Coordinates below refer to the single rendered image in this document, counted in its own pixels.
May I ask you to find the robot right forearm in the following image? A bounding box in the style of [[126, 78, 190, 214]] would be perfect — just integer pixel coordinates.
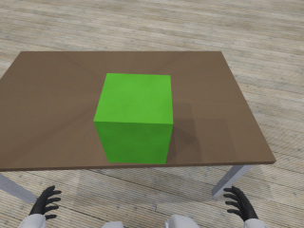
[[243, 218, 268, 228]]

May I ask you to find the robot right thigh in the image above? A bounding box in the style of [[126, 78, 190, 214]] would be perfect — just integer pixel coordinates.
[[164, 215, 200, 228]]

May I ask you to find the carton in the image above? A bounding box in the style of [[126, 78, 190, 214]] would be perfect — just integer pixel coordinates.
[[93, 73, 174, 164]]

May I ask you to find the table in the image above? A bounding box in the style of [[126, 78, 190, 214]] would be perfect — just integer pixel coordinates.
[[0, 50, 276, 203]]

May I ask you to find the robot left forearm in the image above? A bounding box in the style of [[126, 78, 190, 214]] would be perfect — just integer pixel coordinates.
[[17, 214, 47, 228]]

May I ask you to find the robot right hand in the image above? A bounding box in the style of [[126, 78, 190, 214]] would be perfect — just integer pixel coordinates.
[[223, 185, 258, 222]]

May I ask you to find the robot left hand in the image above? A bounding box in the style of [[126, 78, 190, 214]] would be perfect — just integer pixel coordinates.
[[29, 185, 62, 220]]

